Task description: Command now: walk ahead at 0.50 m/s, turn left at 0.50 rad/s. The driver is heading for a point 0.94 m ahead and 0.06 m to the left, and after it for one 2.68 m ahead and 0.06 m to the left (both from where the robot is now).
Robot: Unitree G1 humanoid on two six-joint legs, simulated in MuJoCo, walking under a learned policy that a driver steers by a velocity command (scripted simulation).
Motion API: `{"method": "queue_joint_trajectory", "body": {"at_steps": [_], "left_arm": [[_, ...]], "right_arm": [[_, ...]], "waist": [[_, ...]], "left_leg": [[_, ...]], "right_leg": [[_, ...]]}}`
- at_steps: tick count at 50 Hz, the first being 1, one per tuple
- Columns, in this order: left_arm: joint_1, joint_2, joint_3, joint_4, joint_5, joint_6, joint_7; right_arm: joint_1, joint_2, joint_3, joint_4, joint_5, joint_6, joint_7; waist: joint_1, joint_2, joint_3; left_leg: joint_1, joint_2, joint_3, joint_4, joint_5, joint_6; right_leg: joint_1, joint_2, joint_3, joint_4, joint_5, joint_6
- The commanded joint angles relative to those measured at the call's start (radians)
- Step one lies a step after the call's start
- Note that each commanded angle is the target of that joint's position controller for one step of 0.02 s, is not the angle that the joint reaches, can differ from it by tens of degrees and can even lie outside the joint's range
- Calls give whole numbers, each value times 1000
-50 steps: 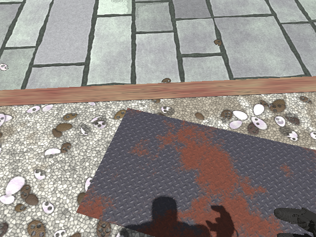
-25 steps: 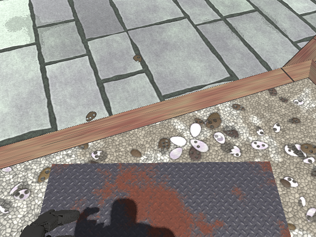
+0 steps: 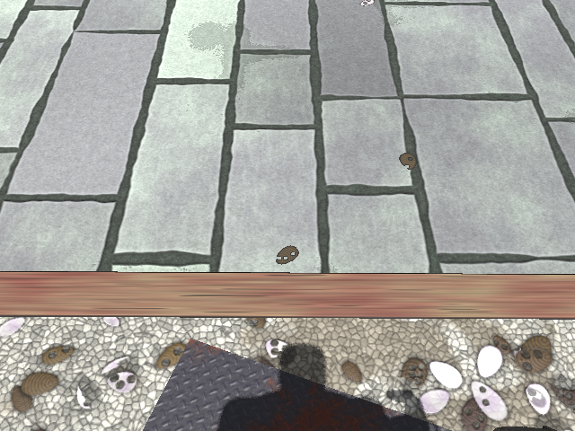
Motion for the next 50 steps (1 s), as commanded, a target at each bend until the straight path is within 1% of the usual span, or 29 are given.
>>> {"method": "queue_joint_trajectory", "body": {"at_steps": [1,2,3,4,5,6,7,9,12,16,20,23,24,25,26,27,28,29,30,31,32,34,36,38,42,44,46,48,50], "left_arm": [[-41,199,44,-63,-6,12,23],[-5,131,19,-88,26,-2,22],[55,33,-17,-135,27,-38,3],[-58,132,3,-144,-9,-75,-16],[-135,143,5,-173,-34,-91,-23],[-148,125,1,-171,-18,-97,-17],[-150,136,10,-165,8,-90,-9],[-111,132,17,-163,18,-65,-10],[-149,93,7,-178,28,-42,-5],[-282,47,-15,-196,22,-51,-19],[-373,72,-10,-223,7,-65,-39],[-354,100,2,-230,5,-73,-47],[-310,109,8,-221,6,-75,-47],[-214,129,23,-194,11,-78,-42],[-69,173,37,-172,25,-82,-39],[71,257,60,-148,33,-75,-37],[124,211,52,-112,0,-62,-48],[67,144,30,-122,-14,-55,-44],[3,120,20,-136,-2,-44,-39],[-42,100,9,-137,10,-40,-40],[-73,79,1,-140,19,-43,-40],[-88,73,-1,-136,18,-50,-40],[-73,99,7,-121,12,-55,-38],[-50,125,16,-102,8,-51,-32],[7,142,18,-64,-7,-39,-24],[50,150,19,-41,-15,-32,-22],[76,156,20,-17,-10,-17,-17],[96,160,23,1,-11,0,-12],[80,171,28,3,-8,10,-11]], "right_arm": [[236,-197,-87,-25,4,-6,-10],[361,-296,-114,-4,6,5,-35],[308,-340,-113,-34,10,-5,-33],[330,-254,-90,-40,4,-10,-29],[300,-211,-79,-37,-1,-17,-32],[237,-192,-72,-44,0,-21,-32],[180,-154,-61,-58,-3,-21,-36],[138,-146,-57,-82,-14,-20,-43],[160,-178,-66,-72,-10,-24,-59],[214,-166,-60,-40,-3,-16,-75],[288,-174,-59,-1,-1,-10,-74],[300,-184,-63,12,-3,-3,-76],[286,-184,-64,12,-3,1,-76],[270,-169,-59,7,-1,4,-77],[260,-134,-43,-10,-8,4,-76],[392,-68,-23,-15,-5,-8,-78],[415,-82,-18,-9,6,-18,-74],[309,-167,-40,-22,18,-22,-71],[209,-166,-39,-49,15,-24,-69],[167,-151,-37,-60,0,-25,-66],[174,-141,-42,-57,-9,-23,-65],[221,-110,-38,-36,-5,-15,-64],[194,-94,-33,-42,-10,-11,-67],[133,-76,-25,-56,-16,-17,-68],[14,-52,-12,-74,-11,-32,-56],[-52,-57,-13,-97,-6,-42,-44],[-105,-59,-15,-123,-3,-49,-31],[-111,-70,-20,-139,-2,-54,-19],[-20,-98,-35,-122,-3,-63,-16]], "waist": [[-192,-94,-146],[-210,84,-251],[-112,260,-378],[-190,111,-381],[-184,72,-243],[-131,-30,-145],[-96,-27,-105],[-49,9,-76],[-48,9,-44],[-114,49,-32],[-157,60,-7],[-134,85,4],[-105,96,-4],[-53,89,-54],[12,42,-184],[5,-181,-355],[15,-331,-382],[34,-194,-209],[24,-110,-104],[-4,-76,-22],[-35,-93,-4],[-65,-130,-10],[-67,-114,-5],[-50,-88,-1],[-2,-86,16],[24,-73,33],[33,-79,50],[21,-92,49],[-43,-113,-12]], "left_leg": [[394,-106,50,-65,-30,87],[707,91,-254,-60,41,161],[988,303,-838,-227,-145,372],[987,290,-818,-298,-210,323],[870,254,-666,-301,-166,280],[705,209,-554,-307,-64,246],[589,173,-474,-321,28,228],[452,138,-423,-360,134,234],[346,105,-337,-381,224,231],[321,44,-238,-363,156,158],[415,104,-306,-317,71,149],[518,157,-369,-257,131,131],[532,152,-368,-217,210,118],[529,110,-338,-116,344,97],[441,52,-283,102,307,61],[118,-89,-185,476,-29,-19],[-104,-134,-196,651,-494,-45],[-212,-69,-216,728,-448,-39],[-219,-23,-170,710,-363,-35],[-201,10,-149,639,-300,-36],[-150,44,-150,571,-250,-37],[-74,63,-129,502,-206,-50],[-92,74,-114,418,-149,-69],[-111,85,-107,291,-42,-81],[-41,56,-73,53,157,-85],[-18,37,-64,-19,204,-81],[-41,24,-62,-70,169,-69],[-30,18,-69,-105,91,-44],[135,-19,-46,-94,43,-23]], "right_leg": [[-112,-214,14,453,1117,-83],[-394,-149,13,784,622,-39],[-786,77,187,1111,-152,14],[-894,17,348,1142,-121,-13],[-932,-22,330,1094,-44,-35],[-893,-67,323,992,28,-38],[-828,-94,319,907,64,-30],[-742,-107,316,846,99,-7],[-733,-93,283,704,193,37],[-654,-52,256,394,500,43],[-650,-28,263,269,529,9],[-642,-18,264,220,401,-37],[-588,-6,247,195,372,-57],[-454,11,227,161,391,-87],[-212,-91,322,201,444,-147],[174,-303,681,199,360,-302],[255,-389,996,34,63,-364],[141,-362,926,1,-121,-314],[0,-321,795,-14,-96,-275],[-131,-276,703,-47,-12,-266],[-207,-240,640,-70,59,-252],[-276,-197,550,-106,185,-252],[-287,-196,489,-129,312,-269],[-265,-193,436,-136,412,-264],[-258,-158,339,-128,456,-228],[-237,-172,339,-118,461,-227],[-165,-195,346,-88,497,-217],[-105,-224,372,-32,548,-205],[-113,-219,377,50,694,-196]]}}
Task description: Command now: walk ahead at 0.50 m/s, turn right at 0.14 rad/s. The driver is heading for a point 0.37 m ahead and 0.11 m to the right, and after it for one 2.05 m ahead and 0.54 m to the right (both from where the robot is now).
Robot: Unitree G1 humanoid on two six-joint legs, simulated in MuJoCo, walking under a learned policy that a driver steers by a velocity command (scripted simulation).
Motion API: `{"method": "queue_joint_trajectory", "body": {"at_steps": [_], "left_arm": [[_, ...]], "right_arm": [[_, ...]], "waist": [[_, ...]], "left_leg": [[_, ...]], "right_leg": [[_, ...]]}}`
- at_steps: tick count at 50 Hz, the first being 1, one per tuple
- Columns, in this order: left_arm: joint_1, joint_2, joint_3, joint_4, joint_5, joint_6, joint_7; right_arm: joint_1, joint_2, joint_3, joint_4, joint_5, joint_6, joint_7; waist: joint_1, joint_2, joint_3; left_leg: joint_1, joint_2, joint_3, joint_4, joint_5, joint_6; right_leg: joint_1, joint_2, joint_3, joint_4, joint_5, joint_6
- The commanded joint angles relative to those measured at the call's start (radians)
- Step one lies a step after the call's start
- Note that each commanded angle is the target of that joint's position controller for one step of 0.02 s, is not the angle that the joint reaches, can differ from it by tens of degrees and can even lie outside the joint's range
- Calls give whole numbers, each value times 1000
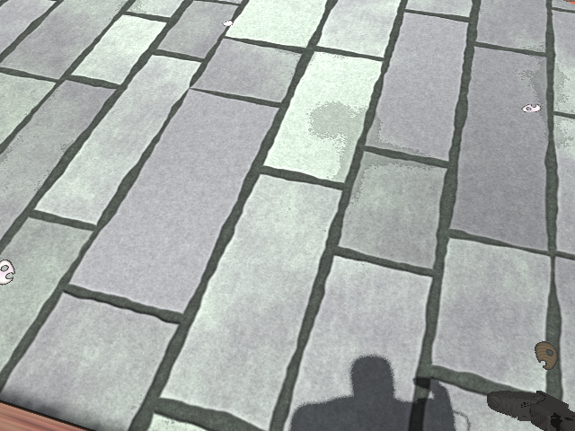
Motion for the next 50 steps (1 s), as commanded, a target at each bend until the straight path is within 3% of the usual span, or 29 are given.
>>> {"method": "queue_joint_trajectory", "body": {"at_steps": [1,2,3,4,5,7,11,13,16,18,21,22,24,26,29,31,32,33,34,35,36,37,38,39,40,42,46,48,50], "left_arm": [[-12,169,38,-38,-4,6,8],[-28,135,23,-61,10,4,10],[116,19,-13,-70,18,-14,5],[101,72,-3,-57,0,-27,-1],[15,164,28,-79,-24,-28,1],[-60,150,36,-94,-13,-13,10],[-43,76,38,-95,-12,43,21],[-107,61,38,-130,2,52,16],[-77,61,44,-116,2,46,-7],[-158,98,68,-138,-14,35,-14],[-252,73,67,-179,8,21,-33],[-281,75,68,-194,10,18,-44],[-371,35,51,-222,14,23,-70],[-395,25,50,-233,-5,37,-91],[-394,42,55,-217,-8,62,-101],[-247,88,80,-147,6,71,-89],[-95,120,102,-86,18,62,-67],[46,186,122,-32,40,55,-41],[60,309,123,-21,61,33,-34],[57,333,112,-57,44,14,-48],[25,289,100,-91,22,34,-42],[-22,253,81,-72,1,53,-28],[-134,198,52,-123,9,61,-20],[-239,154,27,-145,26,61,-16],[-296,140,16,-165,37,47,-21],[-274,165,18,-138,58,26,-3],[-241,95,0,-107,35,37,53],[-245,78,-2,-109,40,45,52],[-250,78,3,-106,45,44,32]], "right_arm": [[142,-145,-60,-35,-5,-26,0],[304,-212,-83,-10,-22,-27,-10],[364,-286,-99,-6,-27,-18,-17],[399,-209,-81,4,-15,-11,-15],[350,-164,-65,7,-15,-6,-19],[230,-110,-47,6,-22,-8,-15],[138,-91,-52,40,-20,-39,-9],[162,-127,-69,73,-23,-43,-19],[196,-155,-82,104,-30,-44,-29],[213,-126,-76,118,-23,-45,-44],[256,-138,-83,135,-22,-27,-74],[235,-136,-82,127,-17,-17,-90],[261,-147,-88,120,-14,-4,-111],[281,-150,-90,124,-3,7,-110],[272,-159,-92,111,13,21,-106],[276,-151,-82,106,27,28,-91],[269,-149,-81,120,42,30,-75],[267,-111,-66,136,54,22,-63],[338,-12,-48,119,-1,20,-61],[393,-53,-24,57,11,1,-56],[292,-107,-26,25,27,-3,-64],[250,-102,-16,-1,32,3,-72],[236,-121,-15,34,34,20,-94],[224,-116,-17,45,26,57,-116],[247,-176,-36,66,8,92,-130],[230,-158,-46,58,-22,104,-144],[119,-28,-13,5,-36,87,-129],[118,-17,-13,8,-21,97,-108],[122,-47,-29,22,-12,108,-97]], "waist": [[-152,-107,-81],[-220,-36,-211],[-185,197,-366],[-212,252,-413],[-214,161,-260],[-160,66,-105],[-87,45,-7],[-95,16,8],[-95,-5,-45],[-104,-2,24],[-133,38,59],[-124,29,72],[-179,3,83],[-201,2,89],[-211,-10,87],[-153,-22,19],[-60,-37,-69],[34,-89,-124],[-30,-315,-201],[-33,-285,-492],[12,-167,-581],[-40,-120,-530],[-73,21,-421],[-117,20,-315],[-147,27,-225],[-146,-60,-136],[-120,-116,-176],[-114,-138,-190],[-108,-163,-127]], "left_leg": [[290,-44,33,-20,-34,49],[561,85,-88,12,24,108],[935,329,-464,-27,-131,257],[927,361,-646,-143,-282,281],[801,329,-503,-172,-295,234],[549,264,-298,-237,-169,203],[361,238,-124,-370,-102,188],[396,232,-48,-377,-1,190],[469,250,21,-324,77,211],[525,237,52,-298,39,173],[592,256,106,-213,161,140],[548,240,152,-197,130,114],[456,198,239,-135,-18,71],[419,215,260,-52,-124,47],[468,258,250,139,-157,12],[469,259,242,402,-66,-7],[392,221,267,628,-37,-32],[192,125,275,952,-367,-91],[-255,33,198,1402,-1087,-150],[-388,16,12,1589,-1044,-191],[-404,39,-47,1555,-957,-185],[-471,55,-50,1526,-816,-169],[-422,86,-59,1425,-647,-135],[-324,99,-77,1358,-577,-126],[-197,96,-78,1210,-466,-110],[-124,48,-60,1076,-350,-109],[-31,44,-63,522,-140,-146],[87,34,-58,365,-107,-150],[208,8,-28,263,-134,-136]], "right_leg": [[-67,-222,129,167,712,-130],[-217,-161,91,413,547,-91],[-590,-15,29,796,24,-16],[-716,-8,126,951,-223,-15],[-771,-58,137,1013,-146,-15],[-721,-124,119,958,-14,-3],[-623,-180,140,806,87,2],[-673,-180,139,708,168,9],[-705,-187,143,738,359,5],[-824,-172,188,680,428,-3],[-900,-162,149,624,490,-9],[-858,-168,149,535,582,-3],[-716,-137,47,371,752,9],[-615,-120,30,257,798,15],[-589,-120,19,145,764,26],[-422,-86,-16,75,746,13],[-189,-37,-60,30,816,-23],[96,-70,-27,-14,999,-93],[473,-207,127,391,1672,-171],[634,-393,431,461,1786,-391],[601,-422,466,350,1494,-432],[460,-441,518,254,1075,-421],[215,-463,531,162,784,-386],[-47,-495,555,121,708,-376],[-267,-434,484,88,632,-346],[-415,-319,344,78,690,-293],[-295,-218,214,99,709,-216],[-312,-215,207,81,583,-205],[-414,-202,219,33,310,-200]]}}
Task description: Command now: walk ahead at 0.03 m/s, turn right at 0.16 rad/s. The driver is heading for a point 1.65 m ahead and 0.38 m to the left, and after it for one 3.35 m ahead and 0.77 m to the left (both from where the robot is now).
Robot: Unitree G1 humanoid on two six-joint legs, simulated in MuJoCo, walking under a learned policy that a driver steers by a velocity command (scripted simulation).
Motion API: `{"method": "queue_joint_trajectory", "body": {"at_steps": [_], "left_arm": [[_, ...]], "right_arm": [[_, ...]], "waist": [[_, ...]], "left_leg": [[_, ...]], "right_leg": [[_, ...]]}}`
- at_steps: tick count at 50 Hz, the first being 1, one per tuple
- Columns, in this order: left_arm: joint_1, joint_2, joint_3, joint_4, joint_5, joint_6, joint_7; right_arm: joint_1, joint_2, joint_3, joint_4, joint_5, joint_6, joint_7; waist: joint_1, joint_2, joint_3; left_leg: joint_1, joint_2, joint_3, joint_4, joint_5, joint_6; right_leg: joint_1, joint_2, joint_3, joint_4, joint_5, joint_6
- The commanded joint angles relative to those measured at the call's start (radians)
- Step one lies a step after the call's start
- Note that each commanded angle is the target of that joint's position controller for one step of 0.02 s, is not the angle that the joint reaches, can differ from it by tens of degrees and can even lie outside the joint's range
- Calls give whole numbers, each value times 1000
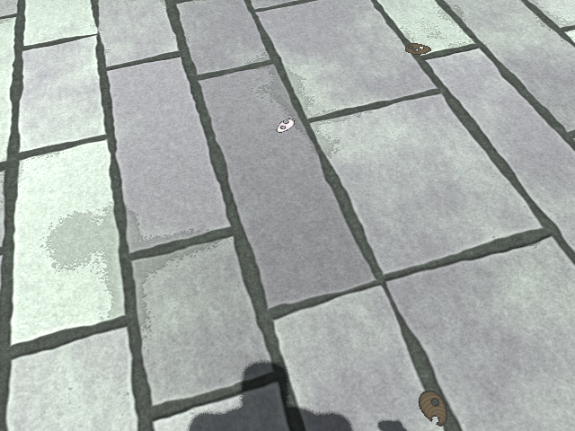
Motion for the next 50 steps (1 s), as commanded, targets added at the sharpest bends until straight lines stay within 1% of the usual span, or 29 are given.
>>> {"method": "queue_joint_trajectory", "body": {"at_steps": [1,2,3,4,5,6,7,8,9,11,12,14,17,22,23,30,40,50], "left_arm": [[-26,134,36,-55,7,-12,-13],[-27,114,30,-52,4,-12,-19],[-10,83,20,-43,3,-11,-24],[52,61,15,-14,-2,-17,-29],[112,54,14,0,7,-27,-34],[155,69,23,11,-2,-35,-39],[115,70,24,13,-14,-32,-35],[54,91,31,9,-18,-21,-30],[27,83,33,6,-17,-10,-25],[40,76,34,17,-7,5,-22],[39,78,38,22,-6,3,-21],[45,73,41,41,-12,-2,-20],[49,66,44,69,-17,-2,-16],[57,66,50,112,-21,8,-4],[55,69,51,120,-20,10,-1],[58,75,56,172,-23,11,12],[58,70,56,223,-24,8,17],[85,56,50,257,-24,3,20]], "right_arm": [[35,-80,-33,-37,6,5,16],[48,-77,-35,-30,2,3,20],[61,-70,-36,-18,-7,-3,25],[85,-76,-36,-13,-24,-13,29],[112,-130,-48,-12,-29,-19,30],[101,-166,-59,-2,-23,-18,37],[87,-125,-59,11,-22,-17,48],[68,-86,-48,7,-21,-21,54],[54,-75,-41,9,-20,-27,55],[57,-82,-42,18,-18,-41,54],[66,-87,-45,27,-16,-47,52],[85,-86,-44,43,-10,-52,48],[103,-86,-45,66,-4,-54,44],[112,-82,-44,107,1,-53,45],[110,-83,-44,115,4,-53,46],[109,-76,-44,171,6,-49,42],[102,-71,-42,233,7,-39,36],[112,-65,-36,278,8,-33,32]], "waist": [[-10,-186,-84],[-17,-189,-50],[-22,-171,-25],[-23,-140,-26],[6,-57,-51],[41,36,-59],[26,76,-57],[8,49,-29],[10,45,-23],[11,46,-27],[9,43,-32],[3,22,-57],[-3,-8,-71],[-3,-40,-55],[-2,-39,-50],[-2,-47,-17],[-5,-41,9],[-7,-45,31]], "left_leg": [[298,-25,30,-177,0,18],[334,-32,38,-264,-14,38],[380,-34,45,-358,1,56],[444,2,15,-419,86,72],[541,83,-42,-401,261,97],[544,96,-53,-384,234,133],[419,70,-57,-425,23,145],[348,44,-47,-455,-56,135],[330,33,-30,-459,-55,122],[349,19,-9,-446,-17,108],[369,13,-4,-434,29,104],[408,13,0,-414,111,107],[436,9,8,-398,176,117],[440,-3,20,-400,208,123],[440,-6,23,-400,215,124],[456,-22,35,-418,208,125],[467,-36,42,-440,151,125],[459,-45,40,-459,79,128]], "right_leg": [[-88,-246,187,-199,41,-148],[-102,-240,203,-191,-36,-137],[-105,-219,209,-171,-75,-109],[-107,-185,202,-150,-98,-59],[-143,-135,176,-94,-164,-10],[-155,-73,108,-72,-158,22],[-53,-65,63,-69,-118,44],[-3,-74,64,-55,-88,51],[20,-81,69,-51,-66,48],[41,-85,77,-53,-39,43],[45,-88,77,-49,-15,42],[59,-91,75,-42,38,46],[86,-94,73,-35,103,57],[126,-98,71,-39,157,70],[131,-99,70,-39,165,72],[144,-101,59,-61,159,85],[141,-101,42,-88,118,95],[126,-99,26,-104,69,103]]}}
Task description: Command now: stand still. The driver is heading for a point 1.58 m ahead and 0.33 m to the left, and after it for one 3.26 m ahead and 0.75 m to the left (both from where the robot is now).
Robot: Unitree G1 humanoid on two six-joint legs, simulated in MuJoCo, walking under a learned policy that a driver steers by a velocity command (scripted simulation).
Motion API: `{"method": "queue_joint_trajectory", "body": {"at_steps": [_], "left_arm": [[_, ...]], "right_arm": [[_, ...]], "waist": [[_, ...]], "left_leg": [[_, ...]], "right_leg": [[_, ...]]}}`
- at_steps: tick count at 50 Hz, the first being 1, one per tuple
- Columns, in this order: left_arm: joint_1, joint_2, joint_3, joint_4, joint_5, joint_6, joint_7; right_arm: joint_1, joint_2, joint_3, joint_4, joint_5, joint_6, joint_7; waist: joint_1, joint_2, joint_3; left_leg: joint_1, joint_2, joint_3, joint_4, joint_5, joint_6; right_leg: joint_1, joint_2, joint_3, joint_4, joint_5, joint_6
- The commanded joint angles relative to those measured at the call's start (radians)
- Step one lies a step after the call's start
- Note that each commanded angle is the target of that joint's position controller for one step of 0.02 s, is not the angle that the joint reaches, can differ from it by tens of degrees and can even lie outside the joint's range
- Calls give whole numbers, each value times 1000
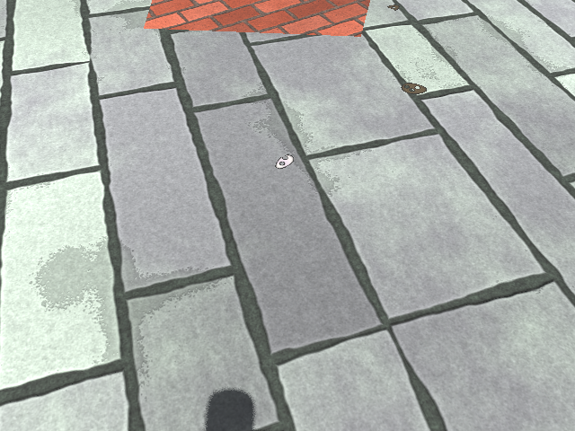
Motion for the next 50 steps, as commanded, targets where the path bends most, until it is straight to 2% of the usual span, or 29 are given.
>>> {"method": "queue_joint_trajectory", "body": {"at_steps": [1,20,50], "left_arm": [[45,86,12,-13,0,-8,4],[118,61,0,15,-1,-16,8],[191,47,-5,15,-3,-24,13]], "right_arm": [[24,-97,-16,-22,0,-6,-4],[55,-79,-5,16,2,-2,-3],[80,-67,2,19,5,0,-2]], "waist": [[-1,4,14],[-4,2,30],[-5,-1,33]], "left_leg": [[39,44,-39,-90,209,1],[25,37,-47,-105,161,11],[17,35,-56,-110,168,23]], "right_leg": [[-86,-1,-22,-76,188,-8],[-108,-3,-37,-83,159,1],[-120,-10,-47,-77,159,10]]}}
